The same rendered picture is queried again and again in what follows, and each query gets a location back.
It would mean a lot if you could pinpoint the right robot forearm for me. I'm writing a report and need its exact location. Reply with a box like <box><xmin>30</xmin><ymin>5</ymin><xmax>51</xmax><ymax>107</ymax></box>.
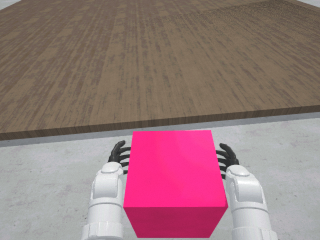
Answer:
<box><xmin>225</xmin><ymin>164</ymin><xmax>278</xmax><ymax>240</ymax></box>

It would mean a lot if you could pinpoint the left robot forearm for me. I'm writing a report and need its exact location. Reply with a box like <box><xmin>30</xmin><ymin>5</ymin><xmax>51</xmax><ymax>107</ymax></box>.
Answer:
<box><xmin>80</xmin><ymin>161</ymin><xmax>124</xmax><ymax>240</ymax></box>

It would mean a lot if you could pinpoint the robot right hand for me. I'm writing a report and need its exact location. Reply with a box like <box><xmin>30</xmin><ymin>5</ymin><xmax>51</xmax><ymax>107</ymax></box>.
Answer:
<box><xmin>215</xmin><ymin>143</ymin><xmax>240</xmax><ymax>180</ymax></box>

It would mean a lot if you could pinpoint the carton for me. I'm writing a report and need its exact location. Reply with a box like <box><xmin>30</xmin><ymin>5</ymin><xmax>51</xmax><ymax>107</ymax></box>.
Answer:
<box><xmin>123</xmin><ymin>130</ymin><xmax>229</xmax><ymax>238</ymax></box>

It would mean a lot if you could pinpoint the robot left hand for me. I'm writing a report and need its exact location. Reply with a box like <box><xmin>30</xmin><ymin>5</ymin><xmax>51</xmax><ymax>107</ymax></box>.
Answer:
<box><xmin>108</xmin><ymin>140</ymin><xmax>131</xmax><ymax>175</ymax></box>

